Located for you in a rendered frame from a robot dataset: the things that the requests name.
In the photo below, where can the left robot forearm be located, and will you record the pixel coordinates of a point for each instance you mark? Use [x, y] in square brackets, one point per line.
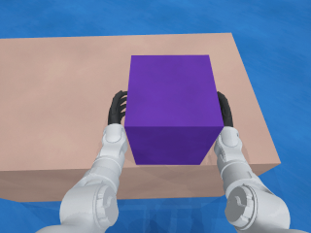
[108, 163]

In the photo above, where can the right robot forearm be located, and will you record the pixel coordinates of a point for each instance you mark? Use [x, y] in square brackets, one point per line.
[232, 165]

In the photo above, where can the pedestal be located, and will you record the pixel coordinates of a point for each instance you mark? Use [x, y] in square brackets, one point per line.
[55, 98]

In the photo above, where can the right robot upper arm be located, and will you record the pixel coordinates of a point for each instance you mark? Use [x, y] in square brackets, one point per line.
[251, 210]

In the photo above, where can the carton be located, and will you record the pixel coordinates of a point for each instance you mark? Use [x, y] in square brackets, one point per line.
[173, 114]

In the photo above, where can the right robot hand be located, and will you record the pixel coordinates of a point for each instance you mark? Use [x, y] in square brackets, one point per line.
[225, 110]

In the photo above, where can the left robot hand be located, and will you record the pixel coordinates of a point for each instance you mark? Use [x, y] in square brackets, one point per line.
[115, 115]

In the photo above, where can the left robot upper arm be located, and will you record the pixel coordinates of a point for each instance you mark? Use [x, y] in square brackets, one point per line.
[86, 209]

